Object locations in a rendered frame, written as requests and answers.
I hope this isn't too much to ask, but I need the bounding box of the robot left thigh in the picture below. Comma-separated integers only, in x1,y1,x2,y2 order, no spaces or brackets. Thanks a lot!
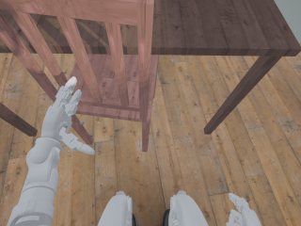
97,195,133,226

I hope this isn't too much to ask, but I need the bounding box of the table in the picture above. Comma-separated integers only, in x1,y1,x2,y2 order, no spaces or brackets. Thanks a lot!
0,0,301,137

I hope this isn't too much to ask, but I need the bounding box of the left robot shin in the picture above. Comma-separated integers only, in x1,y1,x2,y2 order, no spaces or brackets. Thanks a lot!
116,191,133,226

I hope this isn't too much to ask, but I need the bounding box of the robot left hand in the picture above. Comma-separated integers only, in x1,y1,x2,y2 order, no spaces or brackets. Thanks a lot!
40,76,95,155

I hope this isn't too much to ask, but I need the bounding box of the chair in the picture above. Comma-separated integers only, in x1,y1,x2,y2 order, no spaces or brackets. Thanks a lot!
0,0,159,153

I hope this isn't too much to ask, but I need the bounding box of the left robot forearm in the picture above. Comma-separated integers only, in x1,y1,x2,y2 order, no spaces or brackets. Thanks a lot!
7,137,62,226

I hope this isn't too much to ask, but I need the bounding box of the robot right hand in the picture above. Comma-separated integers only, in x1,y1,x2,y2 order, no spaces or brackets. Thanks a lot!
226,193,261,226

